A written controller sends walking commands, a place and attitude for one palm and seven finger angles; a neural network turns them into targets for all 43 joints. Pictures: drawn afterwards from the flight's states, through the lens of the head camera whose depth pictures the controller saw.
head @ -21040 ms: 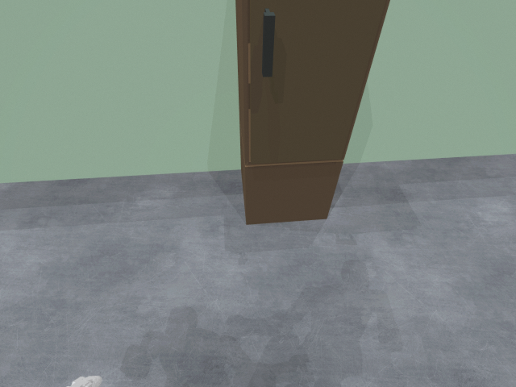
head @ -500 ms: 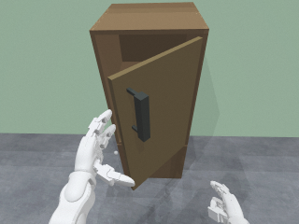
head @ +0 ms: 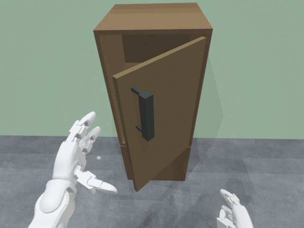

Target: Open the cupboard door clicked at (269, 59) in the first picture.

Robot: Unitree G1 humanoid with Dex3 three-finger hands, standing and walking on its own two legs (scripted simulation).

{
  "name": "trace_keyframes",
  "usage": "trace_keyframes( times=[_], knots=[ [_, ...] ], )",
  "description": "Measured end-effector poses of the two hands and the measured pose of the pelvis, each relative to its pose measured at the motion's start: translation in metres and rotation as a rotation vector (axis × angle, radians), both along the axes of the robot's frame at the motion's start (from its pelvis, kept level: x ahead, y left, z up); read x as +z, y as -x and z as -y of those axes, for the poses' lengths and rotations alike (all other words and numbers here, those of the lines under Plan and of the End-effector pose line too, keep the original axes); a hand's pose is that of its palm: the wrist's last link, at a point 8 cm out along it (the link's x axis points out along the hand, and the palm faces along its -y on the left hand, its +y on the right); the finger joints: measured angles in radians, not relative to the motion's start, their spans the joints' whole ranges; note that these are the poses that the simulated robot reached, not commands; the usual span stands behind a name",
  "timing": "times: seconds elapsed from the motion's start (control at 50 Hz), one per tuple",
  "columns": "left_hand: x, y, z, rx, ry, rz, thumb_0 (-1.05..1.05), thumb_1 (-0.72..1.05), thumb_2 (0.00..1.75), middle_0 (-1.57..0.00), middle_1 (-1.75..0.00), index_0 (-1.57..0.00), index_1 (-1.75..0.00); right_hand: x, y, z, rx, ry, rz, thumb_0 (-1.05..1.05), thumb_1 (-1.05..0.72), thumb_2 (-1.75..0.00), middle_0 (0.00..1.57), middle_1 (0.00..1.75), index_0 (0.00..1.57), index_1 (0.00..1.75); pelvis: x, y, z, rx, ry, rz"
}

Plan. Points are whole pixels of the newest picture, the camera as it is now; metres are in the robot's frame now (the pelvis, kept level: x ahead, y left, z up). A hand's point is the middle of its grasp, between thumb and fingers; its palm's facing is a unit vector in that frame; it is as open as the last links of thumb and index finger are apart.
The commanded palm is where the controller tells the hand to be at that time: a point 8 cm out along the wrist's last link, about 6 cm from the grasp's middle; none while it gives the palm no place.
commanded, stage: draw the hand back to the body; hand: left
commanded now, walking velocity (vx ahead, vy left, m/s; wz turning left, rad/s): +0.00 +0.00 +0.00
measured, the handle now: (141, 114) +0.39 +0.07 +0.13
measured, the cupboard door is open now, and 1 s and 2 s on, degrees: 45 45 45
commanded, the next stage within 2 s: step back with the hand held close in 1.24 s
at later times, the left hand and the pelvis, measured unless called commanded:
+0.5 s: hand (60, 160) +0.21 +0.22 +0.14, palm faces +0.28 -0.91 -0.30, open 13.5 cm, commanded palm +0.17 +0.27 +0.16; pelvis +0.00 +0.02 +0.01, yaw -1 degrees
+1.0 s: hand (29, 154) +0.22 +0.29 +0.15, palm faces +0.44 -0.81 -0.38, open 7.9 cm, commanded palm +0.17 +0.32 +0.18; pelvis +0.02 +0.03 +0.01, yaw -1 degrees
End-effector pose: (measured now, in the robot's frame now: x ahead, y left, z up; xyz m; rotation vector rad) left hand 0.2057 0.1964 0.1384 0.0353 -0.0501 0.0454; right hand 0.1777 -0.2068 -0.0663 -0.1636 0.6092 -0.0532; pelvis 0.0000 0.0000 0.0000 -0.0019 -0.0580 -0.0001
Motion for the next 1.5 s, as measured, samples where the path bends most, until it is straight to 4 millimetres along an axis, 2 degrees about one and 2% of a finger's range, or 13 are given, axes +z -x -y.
trace_keyframes(
  times=[0.18,0.28,0.38,0.56,0.92,1.12,1.38,1.5],
  knots=[
    [0.006,0.012,-0.026,0.011,-0.009,0.0,-0.01,-0.47,0.31,-0.15,-0.3,-0.15,-0.3,0.007,-0.005,-0.007,0.015,0.016,0.046,0.01,-0.91,-0.9,0.2,0.29,0.2,0.3,0.001,0.004,-0.006,0.008,0.007,0.005],
    [0.012,0.022,-0.042,0.121,-0.169,0.038,-0.01,-0.37,0.35,-0.16,-0.3,-0.15,-0.3,0.009,-0.006,-0.012,0.029,0.041,0.032,0.01,-0.91,-0.9,0.2,0.29,0.2,0.3,0.006,0.005,-0.009,0.003,0.009,0.016],
    [0.015,0.029,-0.055,0.19,-0.235,0.059,-0.01,-0.22,0.41,-0.16,-0.3,-0.16,-0.3,0.005,-0.001,-0.017,0.035,0.055,-0.024,0.01,-0.91,-0.9,0.2,0.29,0.2,0.3,0.01,0.003,-0.014,-0.003,0.008,0.02],
    [0.021,0.026,-0.079,0.246,-0.306,0.071,-0.01,0.08,0.54,-0.17,-0.3,-0.17,-0.3,-0.003,0.003,-0.019,0.007,0.057,-0.095,0.01,-0.91,-0.9,0.2,0.3,0.2,0.3,0.013,-0.006,-0.022,-0.016,0.006,0.018],
    [0.035,0.031,-0.129,0.399,-0.402,0.062,0.01,0.7,0.81,-0.2,-0.3,-0.2,-0.3,0.001,-0.017,-0.013,-0.017,0.069,-0.094,0.01,-0.91,-0.9,0.2,0.29,0.2,0.3,0.013,-0.021,-0.026,-0.021,0.006,0.001],
    [0.031,0.028,-0.122,0.393,-0.378,0.052,0.01,0.87,0.88,-0.2,-0.3,-0.2,-0.3,0.002,-0.021,-0.011,-0.009,0.074,-0.088,0.01,-0.91,-0.9,0.2,0.29,0.2,0.3,0.013,-0.023,-0.024,-0.017,0.005,-0.002],
    [0.035,0.029,-0.116,0.39,-0.394,0.054,0.01,0.89,0.89,-0.21,-0.3,-0.21,-0.3,-0.003,-0.014,-0.007,-0.022,0.056,-0.104,0.01,-0.91,-0.9,0.2,0.29,0.2,0.3,0.013,-0.021,-0.018,-0.019,0.005,0.001],
    [0.043,0.031,-0.116,0.347,-0.469,0.065,0.01,0.89,0.89,-0.21,-0.3,-0.21,-0.3,-0.004,-0.007,0.003,-0.055,0.062,-0.129,0.01,-0.91,-0.9,0.2,0.3,0.2,0.3,0.011,-0.016,-0.018,-0.016,0.017,-0.045]
  ],
)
